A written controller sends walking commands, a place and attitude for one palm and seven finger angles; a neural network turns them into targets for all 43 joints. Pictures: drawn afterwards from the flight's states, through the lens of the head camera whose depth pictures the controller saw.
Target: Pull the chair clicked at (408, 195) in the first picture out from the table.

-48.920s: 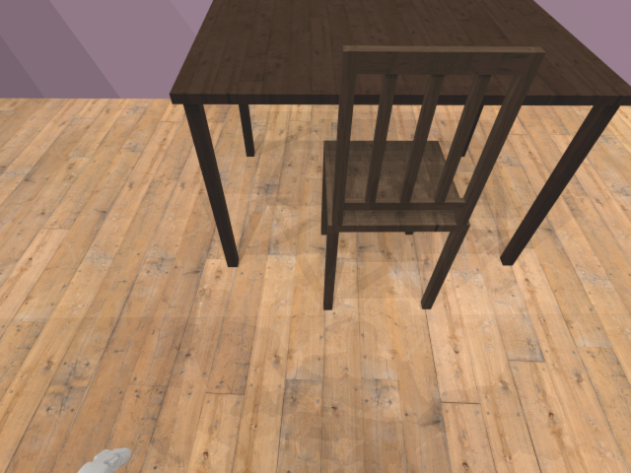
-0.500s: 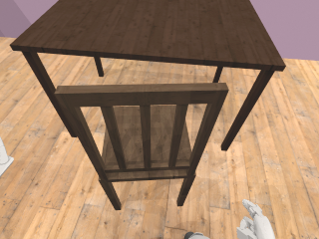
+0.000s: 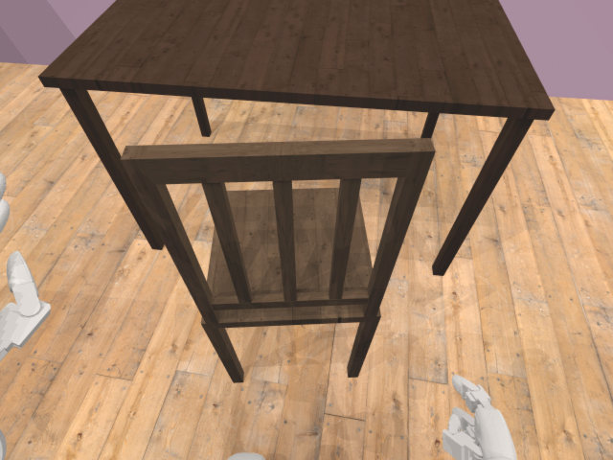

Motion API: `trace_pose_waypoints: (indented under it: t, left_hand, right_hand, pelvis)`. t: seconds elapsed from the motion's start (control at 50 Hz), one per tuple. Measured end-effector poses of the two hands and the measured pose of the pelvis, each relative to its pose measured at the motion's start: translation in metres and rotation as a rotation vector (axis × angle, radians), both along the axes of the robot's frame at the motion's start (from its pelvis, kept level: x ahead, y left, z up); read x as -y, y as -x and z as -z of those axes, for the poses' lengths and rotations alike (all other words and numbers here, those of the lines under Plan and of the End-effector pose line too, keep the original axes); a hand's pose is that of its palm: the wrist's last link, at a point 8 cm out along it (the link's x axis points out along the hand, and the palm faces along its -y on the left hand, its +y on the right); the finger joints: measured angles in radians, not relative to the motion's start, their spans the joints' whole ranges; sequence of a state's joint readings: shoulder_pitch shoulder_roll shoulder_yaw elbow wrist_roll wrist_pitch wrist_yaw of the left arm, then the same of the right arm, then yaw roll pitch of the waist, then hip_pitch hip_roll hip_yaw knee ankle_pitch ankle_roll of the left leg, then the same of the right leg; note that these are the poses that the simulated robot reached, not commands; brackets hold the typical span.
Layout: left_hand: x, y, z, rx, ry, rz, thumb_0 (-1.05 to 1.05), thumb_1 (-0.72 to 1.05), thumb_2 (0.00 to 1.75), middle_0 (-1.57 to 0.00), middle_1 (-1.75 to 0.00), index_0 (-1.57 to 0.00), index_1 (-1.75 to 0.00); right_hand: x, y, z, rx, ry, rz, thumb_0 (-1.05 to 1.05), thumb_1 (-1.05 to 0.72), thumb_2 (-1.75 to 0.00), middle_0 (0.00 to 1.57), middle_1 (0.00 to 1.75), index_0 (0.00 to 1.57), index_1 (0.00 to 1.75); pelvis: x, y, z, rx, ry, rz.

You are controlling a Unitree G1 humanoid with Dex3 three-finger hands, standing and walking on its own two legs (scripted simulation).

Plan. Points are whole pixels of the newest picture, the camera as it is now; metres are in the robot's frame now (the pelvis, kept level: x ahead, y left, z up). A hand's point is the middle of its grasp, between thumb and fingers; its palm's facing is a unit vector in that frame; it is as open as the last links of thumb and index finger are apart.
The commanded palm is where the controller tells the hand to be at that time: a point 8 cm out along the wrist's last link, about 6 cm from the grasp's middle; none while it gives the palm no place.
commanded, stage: step back with the hand held close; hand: left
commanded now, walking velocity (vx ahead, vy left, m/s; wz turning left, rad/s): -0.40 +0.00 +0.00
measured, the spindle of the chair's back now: (287, 249) +0.44 +0.07 -0.04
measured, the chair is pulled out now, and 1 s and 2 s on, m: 0.25 0.25 0.25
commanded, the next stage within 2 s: stop stepping back and stand still in 0.24 s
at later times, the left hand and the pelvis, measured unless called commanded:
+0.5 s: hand out of the picture +0.09 +0.25 +0.17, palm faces +0.40 -0.78 -0.49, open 7.4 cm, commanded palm +0.02 +0.30 +0.18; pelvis -0.11 +0.00 +0.00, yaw +1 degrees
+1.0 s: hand out of the picture +0.05 +0.31 +0.15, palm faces +0.47 -0.79 -0.39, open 7.4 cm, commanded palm -0.01 +0.34 +0.18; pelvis -0.14 +0.04 +0.00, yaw +1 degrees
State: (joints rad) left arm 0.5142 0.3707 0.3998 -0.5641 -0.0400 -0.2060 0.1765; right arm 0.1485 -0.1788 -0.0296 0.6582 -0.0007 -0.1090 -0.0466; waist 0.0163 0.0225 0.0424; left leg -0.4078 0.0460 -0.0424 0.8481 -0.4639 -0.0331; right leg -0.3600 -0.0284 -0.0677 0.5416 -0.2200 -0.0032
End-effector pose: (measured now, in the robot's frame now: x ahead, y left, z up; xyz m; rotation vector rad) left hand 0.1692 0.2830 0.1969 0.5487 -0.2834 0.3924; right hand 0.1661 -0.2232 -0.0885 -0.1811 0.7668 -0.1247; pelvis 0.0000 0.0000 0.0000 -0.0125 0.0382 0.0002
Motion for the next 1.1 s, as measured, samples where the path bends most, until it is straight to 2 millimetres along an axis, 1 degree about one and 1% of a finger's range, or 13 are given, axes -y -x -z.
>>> trace_pose_waypoints:
  t: [0.06, 0.12, 0.18, 0.28, 0.38, 0.42, 0.48, 0.62, 0.7, 0.78, 0.88, 0.98, 1.1]
  left_hand:
    - [0.001, 0.011, 0.003, -0.061, -0.01, 0.024, 0.01, 0.89, 0.9, -0.21, -0.3, -0.21, -0.3]
    - [-0.008, 0.027, 0.007, -0.115, -0.042, 0.037, 0.01, 0.89, 0.9, -0.21, -0.3, -0.22, -0.3]
    - [-0.02, 0.046, 0.009, -0.107, -0.076, 0.052, 0.01, 0.89, 0.9, -0.21, -0.3, -0.22, -0.3]
    - [-0.031, 0.076, 0.006, -0.069, -0.061, -0.015, 0.01, 0.89, 0.9, -0.21, -0.3, -0.22, -0.3]
    - [-0.015, 0.102, -0.005, 0.007, -0.077, -0.032, 0.02, 0.89, 0.9, -0.21, -0.3, -0.21, -0.3]
    - [-0.008, 0.109, -0.004, 0.004, -0.068, -0.014, 0.01, 0.89, 0.9, -0.21, -0.3, -0.21, -0.3]
    - [-0.005, 0.119, 0.001, -0.035, -0.029, 0.009, 0.01, 0.89, 0.9, -0.21, -0.3, -0.21, -0.3]
    - [-0.029, 0.146, 0.021, -0.075, -0.008, -0.006, 0.01, 0.89, 0.9, -0.21, -0.3, -0.22, -0.3]
    - [-0.038, 0.159, 0.016, -0.05, 0.009, -0.032, 0.01, 0.89, 0.9, -0.21, -0.3, -0.22, -0.3]
    - [-0.04, 0.171, 0.002, 0.022, -0.032, -0.052, 0.02, 0.89, 0.9, -0.21, -0.3, -0.22, -0.3]
    - [-0.049, 0.175, 0.011, 0.03, 0.031, -0.06, 0.01, 0.89, 0.9, -0.21, -0.3, -0.21, -0.3]
    - [-0.06, 0.168, 0.028, -0.022, 0.091, -0.063, 0.01, 0.89, 0.9, -0.21, -0.3, -0.21, -0.3]
    - [-0.058, 0.152, 0.011, -0.024, 0.038, -0.037, 0.02, 0.89, 0.9, -0.21, -0.3, -0.21, -0.3]
  right_hand:
    - [0.003, 0.009, -0.008, -0.016, 0.018, 0.014, 0.01, -0.91, -0.9, 0.21, 0.3, 0.2, 0.3]
    - [0.005, 0.018, -0.014, 0.0, 0.05, 0.031, 0.01, -0.91, -0.9, 0.21, 0.3, 0.2, 0.3]
    - [0.004, 0.028, -0.013, 0.024, 0.089, 0.039, 0.01, -0.91, -0.9, 0.2, 0.3, 0.2, 0.3]
    - [-0.008, 0.056, -0.012, 0.028, 0.058, 0.015, 0.01, -0.91, -0.9, 0.2, 0.3, 0.2, 0.3]
    - [-0.013, 0.082, 0.002, 0.052, -0.012, -0.034, 0.01, -0.91, -0.9, 0.2, 0.3, 0.2, 0.3]
    - [-0.011, 0.094, 0.007, 0.041, -0.028, -0.031, 0.01, -0.91, -0.9, 0.2, 0.3, 0.2, 0.3]
    - [-0.005, 0.117, 0.004, 0.012, -0.029, 0.005, 0.01, -0.91, -0.9, 0.21, 0.3, 0.2, 0.3]
    - [0.013, 0.161, -0.012, 0.028, 0.09, 0.084, 0.01, -0.91, -0.9, 0.21, 0.3, 0.2, 0.3]
    - [0.012, 0.179, -0.021, 0.037, 0.105, 0.088, 0.01, -0.91, -0.9, 0.2, 0.3, 0.2, 0.3]
    - [0.006, 0.183, -0.015, 0.04, 0.076, 0.044, 0.01, -0.91, -0.9, 0.2, 0.3, 0.2, 0.3]
    - [-0.004, 0.18, -0.007, 0.005, 0.071, 0.021, 0.01, -0.91, -0.9, 0.2, 0.3, 0.2, 0.3]
    - [-0.022, 0.174, -0.017, 0.036, 0.075, 0.027, 0.02, -0.91, -0.9, 0.2, 0.3, 0.2, 0.3]
    - [-0.047, 0.158, -0.023, 0.05, 0.018, -0.02, 0.01, -0.91, -0.9, 0.2, 0.3, 0.2, 0.3]
  pelvis:
    - [-0.002, 0.013, -0.006, -0.006, -0.034, -0.007]
    - [-0.007, 0.025, -0.004, -0.011, -0.04, -0.011]
    - [-0.015, 0.041, 0.005, -0.004, -0.026, -0.024]
    - [-0.011, 0.062, 0.001, 0.018, -0.008, -0.011]
    - [-0.002, 0.084, 0.009, 0.037, 0.0, 0.001]
    - [-0.001, 0.096, 0.009, 0.048, 0.02, -0.003]
    - [-0.002, 0.109, 0.004, 0.057, -0.006, -0.012]
    - [-0.013, 0.129, 0.006, 0.053, -0.01, -0.017]
    - [-0.017, 0.135, -0.001, 0.066, -0.01, -0.017]
    - [-0.016, 0.138, 0.002, 0.064, -0.006, -0.031]
    - [-0.025, 0.146, 0.004, 0.072, 0.031, -0.042]
    - [-0.035, 0.145, 0.002, 0.079, 0.013, -0.011]
    - [-0.034, 0.133, -0.005, 0.06, 0.015, -0.016]
